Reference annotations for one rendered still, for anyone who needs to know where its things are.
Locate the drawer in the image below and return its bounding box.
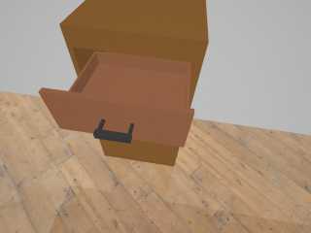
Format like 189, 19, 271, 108
39, 51, 194, 148

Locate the handle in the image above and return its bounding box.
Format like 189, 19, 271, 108
93, 118, 134, 144

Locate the cabinet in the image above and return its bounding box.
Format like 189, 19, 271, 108
59, 0, 209, 167

